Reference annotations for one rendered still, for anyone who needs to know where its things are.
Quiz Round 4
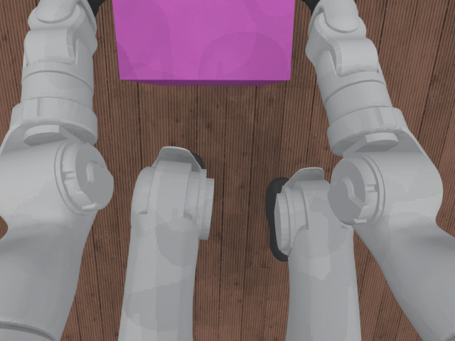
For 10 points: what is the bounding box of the robot left shin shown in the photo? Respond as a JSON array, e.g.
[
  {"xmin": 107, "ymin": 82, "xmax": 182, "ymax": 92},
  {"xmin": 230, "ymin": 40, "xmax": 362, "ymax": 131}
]
[{"xmin": 131, "ymin": 146, "xmax": 202, "ymax": 226}]

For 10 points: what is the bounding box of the robot right forearm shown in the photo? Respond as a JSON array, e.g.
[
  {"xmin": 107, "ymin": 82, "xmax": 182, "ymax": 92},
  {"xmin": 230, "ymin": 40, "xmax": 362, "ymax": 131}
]
[{"xmin": 305, "ymin": 0, "xmax": 443, "ymax": 188}]

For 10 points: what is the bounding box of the robot right hand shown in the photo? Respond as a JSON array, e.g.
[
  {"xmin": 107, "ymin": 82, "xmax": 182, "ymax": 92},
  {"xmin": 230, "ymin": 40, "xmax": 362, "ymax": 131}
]
[{"xmin": 302, "ymin": 0, "xmax": 320, "ymax": 15}]

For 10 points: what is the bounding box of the robot left upper arm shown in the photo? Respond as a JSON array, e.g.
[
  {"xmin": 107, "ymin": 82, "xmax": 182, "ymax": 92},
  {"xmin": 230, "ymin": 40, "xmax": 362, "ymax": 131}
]
[{"xmin": 0, "ymin": 139, "xmax": 114, "ymax": 341}]

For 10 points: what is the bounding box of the robot left forearm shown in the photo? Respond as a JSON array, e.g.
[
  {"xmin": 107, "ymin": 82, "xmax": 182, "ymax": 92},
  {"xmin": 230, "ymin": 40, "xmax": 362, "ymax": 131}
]
[{"xmin": 0, "ymin": 0, "xmax": 98, "ymax": 155}]

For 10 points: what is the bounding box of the right robot thigh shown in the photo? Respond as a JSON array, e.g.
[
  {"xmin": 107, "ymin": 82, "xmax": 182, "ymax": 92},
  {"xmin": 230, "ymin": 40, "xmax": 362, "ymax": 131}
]
[{"xmin": 274, "ymin": 180, "xmax": 362, "ymax": 341}]

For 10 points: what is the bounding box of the robot right upper arm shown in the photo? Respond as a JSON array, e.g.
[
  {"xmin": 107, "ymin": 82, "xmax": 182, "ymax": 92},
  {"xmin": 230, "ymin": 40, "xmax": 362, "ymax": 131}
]
[{"xmin": 327, "ymin": 151, "xmax": 455, "ymax": 341}]

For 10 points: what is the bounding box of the carton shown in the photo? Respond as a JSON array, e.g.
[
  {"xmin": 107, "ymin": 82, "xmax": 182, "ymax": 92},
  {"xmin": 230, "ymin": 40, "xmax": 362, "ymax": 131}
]
[{"xmin": 112, "ymin": 0, "xmax": 295, "ymax": 86}]

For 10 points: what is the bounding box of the robot left hand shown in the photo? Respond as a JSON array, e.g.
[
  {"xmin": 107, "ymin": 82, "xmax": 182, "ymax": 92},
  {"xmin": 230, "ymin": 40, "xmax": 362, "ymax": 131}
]
[{"xmin": 87, "ymin": 0, "xmax": 105, "ymax": 17}]

